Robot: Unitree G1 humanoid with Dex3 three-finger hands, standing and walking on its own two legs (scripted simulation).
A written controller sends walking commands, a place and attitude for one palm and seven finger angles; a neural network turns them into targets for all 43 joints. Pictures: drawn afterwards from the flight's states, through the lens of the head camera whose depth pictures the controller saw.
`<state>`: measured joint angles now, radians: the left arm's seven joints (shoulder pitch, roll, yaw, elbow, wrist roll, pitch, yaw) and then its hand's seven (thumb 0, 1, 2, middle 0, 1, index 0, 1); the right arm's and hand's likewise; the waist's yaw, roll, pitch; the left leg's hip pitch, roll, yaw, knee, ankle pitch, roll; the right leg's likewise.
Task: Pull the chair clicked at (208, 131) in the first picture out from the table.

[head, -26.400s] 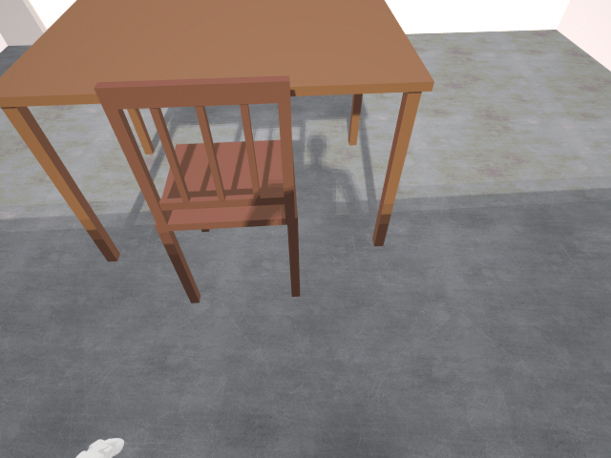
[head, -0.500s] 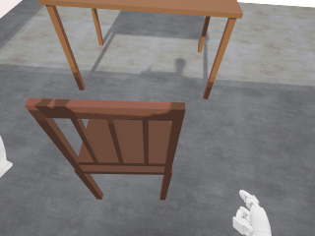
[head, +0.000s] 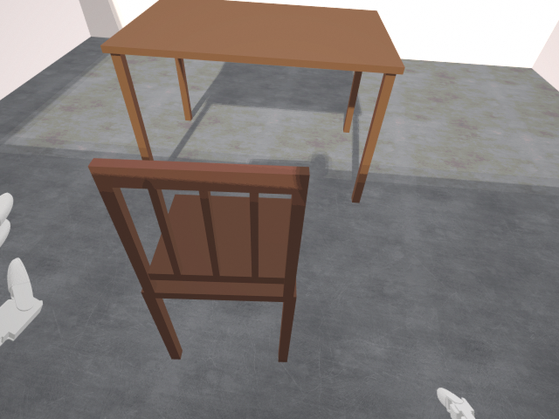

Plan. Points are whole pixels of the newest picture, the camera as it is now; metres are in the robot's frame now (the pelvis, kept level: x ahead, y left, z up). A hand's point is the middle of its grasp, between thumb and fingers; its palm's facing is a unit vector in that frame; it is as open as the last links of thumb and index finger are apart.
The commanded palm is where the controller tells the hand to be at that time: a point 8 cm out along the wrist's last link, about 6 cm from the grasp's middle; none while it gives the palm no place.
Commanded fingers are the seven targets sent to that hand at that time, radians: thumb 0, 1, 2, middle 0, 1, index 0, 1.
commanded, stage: stop stepping back and stand still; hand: left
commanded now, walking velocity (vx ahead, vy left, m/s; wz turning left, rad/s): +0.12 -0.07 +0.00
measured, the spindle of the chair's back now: (211, 235) +0.52 +0.17 -0.10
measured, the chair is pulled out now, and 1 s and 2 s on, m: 0.67 0.67 0.67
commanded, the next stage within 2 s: let the arm hang, fingers relaxed in 0.32 s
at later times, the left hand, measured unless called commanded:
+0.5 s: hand (72, 327) +0.21 +0.27 +0.07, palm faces +0.34 -0.82 -0.46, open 7.4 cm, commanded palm none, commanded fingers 0.00 0.90 0.90 -0.20 -0.30 -0.20 -0.30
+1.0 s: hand out of the picture +0.02 +0.20 -0.17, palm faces +0.06 -0.97 -0.25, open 7.2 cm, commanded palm none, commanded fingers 0.00 0.90 0.90 -0.20 -0.30 -0.20 -0.30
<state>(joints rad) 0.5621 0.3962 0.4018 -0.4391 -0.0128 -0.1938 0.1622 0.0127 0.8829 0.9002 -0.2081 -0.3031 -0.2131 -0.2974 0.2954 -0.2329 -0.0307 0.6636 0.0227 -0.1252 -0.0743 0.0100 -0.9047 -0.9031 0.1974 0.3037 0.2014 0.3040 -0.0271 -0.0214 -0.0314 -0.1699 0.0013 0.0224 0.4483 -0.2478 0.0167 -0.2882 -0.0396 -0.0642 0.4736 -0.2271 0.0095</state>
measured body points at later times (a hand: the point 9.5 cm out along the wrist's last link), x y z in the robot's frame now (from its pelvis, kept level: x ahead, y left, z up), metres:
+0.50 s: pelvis +0.01 +0.00 +0.00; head +0.01 -0.01 +0.45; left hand +0.19 +0.31 +0.10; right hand +0.17 -0.24 -0.11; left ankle -0.01 +0.11 -0.74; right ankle +0.06 -0.12 -0.74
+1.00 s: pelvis +0.02 +0.00 +0.00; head +0.04 +0.00 +0.45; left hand +0.02 +0.25 -0.15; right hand -0.01 -0.22 -0.16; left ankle -0.01 +0.11 -0.74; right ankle +0.06 -0.12 -0.74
